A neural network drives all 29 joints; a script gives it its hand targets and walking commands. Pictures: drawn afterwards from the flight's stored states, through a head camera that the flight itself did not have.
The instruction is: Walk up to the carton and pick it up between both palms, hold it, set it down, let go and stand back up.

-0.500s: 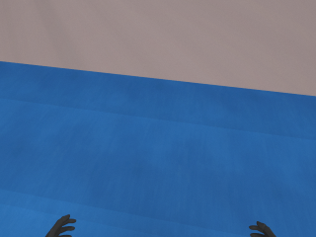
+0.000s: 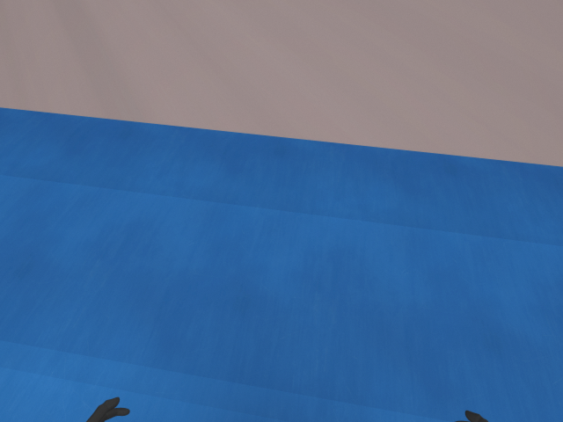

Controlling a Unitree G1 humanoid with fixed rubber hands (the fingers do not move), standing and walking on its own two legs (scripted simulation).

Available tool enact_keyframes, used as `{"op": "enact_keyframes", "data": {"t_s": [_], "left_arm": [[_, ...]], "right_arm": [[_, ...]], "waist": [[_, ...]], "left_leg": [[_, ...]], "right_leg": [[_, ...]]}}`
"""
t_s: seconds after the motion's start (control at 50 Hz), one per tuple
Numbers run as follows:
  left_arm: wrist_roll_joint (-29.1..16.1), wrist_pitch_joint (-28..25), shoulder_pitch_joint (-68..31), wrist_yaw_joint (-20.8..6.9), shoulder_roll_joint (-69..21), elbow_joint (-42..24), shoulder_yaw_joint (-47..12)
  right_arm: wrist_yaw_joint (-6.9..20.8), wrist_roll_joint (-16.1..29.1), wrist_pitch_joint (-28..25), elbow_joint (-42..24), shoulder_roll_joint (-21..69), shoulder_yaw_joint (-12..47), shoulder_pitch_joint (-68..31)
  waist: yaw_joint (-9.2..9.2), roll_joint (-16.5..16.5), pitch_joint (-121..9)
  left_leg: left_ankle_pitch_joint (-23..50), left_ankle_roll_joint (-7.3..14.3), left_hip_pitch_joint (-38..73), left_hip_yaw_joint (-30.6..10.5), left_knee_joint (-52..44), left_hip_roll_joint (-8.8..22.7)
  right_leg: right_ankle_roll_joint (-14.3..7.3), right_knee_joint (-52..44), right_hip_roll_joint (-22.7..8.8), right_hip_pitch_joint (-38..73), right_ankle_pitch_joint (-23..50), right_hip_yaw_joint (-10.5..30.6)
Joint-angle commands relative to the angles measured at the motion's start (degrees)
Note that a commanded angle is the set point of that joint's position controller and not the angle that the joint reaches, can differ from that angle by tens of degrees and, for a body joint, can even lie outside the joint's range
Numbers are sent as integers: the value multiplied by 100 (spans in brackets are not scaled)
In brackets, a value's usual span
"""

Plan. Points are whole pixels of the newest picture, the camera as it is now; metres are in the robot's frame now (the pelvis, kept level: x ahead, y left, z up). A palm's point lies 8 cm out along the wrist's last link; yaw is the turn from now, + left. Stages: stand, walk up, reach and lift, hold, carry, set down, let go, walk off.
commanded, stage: stand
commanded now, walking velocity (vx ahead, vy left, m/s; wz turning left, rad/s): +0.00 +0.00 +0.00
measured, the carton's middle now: out of the picture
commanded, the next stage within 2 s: walk up in 1.80 s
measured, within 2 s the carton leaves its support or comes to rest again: neither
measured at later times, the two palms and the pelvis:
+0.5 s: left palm out of the picture +0.10 +0.29 -0.09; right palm out of the picture +0.09 -0.29 -0.10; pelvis +0.00 +0.00 +0.02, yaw +0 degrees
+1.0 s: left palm out of the picture +0.08 +0.28 -0.07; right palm out of the picture +0.07 -0.29 -0.08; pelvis -0.01 +0.00 +0.04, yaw +0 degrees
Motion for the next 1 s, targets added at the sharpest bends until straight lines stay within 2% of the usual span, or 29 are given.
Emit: {"op": "enact_keyframes", "data": {"t_s": [0.0,0.2,0.26,0.28,0.36,0.6,0.66,0.72,0.98], "left_arm": [[-6,-146,-224,84,1275,-298,299],[-30,-126,-392,89,1271,34,263],[-39,-129,-392,80,1257,141,250],[-37,-118,-431,73,1239,156,242],[-44,-112,-450,78,1248,289,223],[-59,-95,-586,65,1193,585,147],[-48,-107,-689,57,1201,619,138],[-55,-123,-684,49,1146,681,119],[-29,-124,-648,13,1105,876,108]], "right_arm": [[-78,17,-121,-254,-1233,-320,-157],[-70,21,-136,116,-1228,-278,-335],[-61,24,-131,242,-1227,-275,-339],[-60,25,-135,279,-1255,-269,-351],[-52,35,-126,406,-1191,-231,-413],[-32,71,-109,724,-1184,-205,-470],[-22,86,-111,759,-1153,-196,-519],[-13,83,-112,795,-1077,-163,-505],[-3,68,-128,894,-1135,-192,-532]], "waist": [[7,-11,-886],[5,21,-947],[15,-105,-952],[0,35,-920],[28,-45,-952],[-16,17,-812],[-20,-102,-755],[2,-5,-747],[15,30,-690]], "left_leg": [[2561,546,335,-646,-961,441],[2680,536,574,-632,-1284,478],[2751,507,721,-593,-1332,473],[2778,500,726,-601,-1379,474],[2809,517,773,-676,-1609,529],[2833,392,1125,-559,-2209,562],[2770,344,1186,-542,-2399,554],[2801,307,1223,-545,-2593,582],[2545,186,1374,-543,-3127,643]], "right_leg": [[-557,-1207,-519,197,2421,798],[-513,-1434,-512,442,2563,712],[-542,-1545,-574,440,2551,793],[-522,-1604,-559,449,2558,776],[-478,-1700,-549,632,2612,716],[-355,-2381,-589,921,2591,599],[-331,-2604,-613,988,2593,616],[-292,-2756,-627,1118,2551,595],[-181,-3322,-635,1313,2342,532]]}}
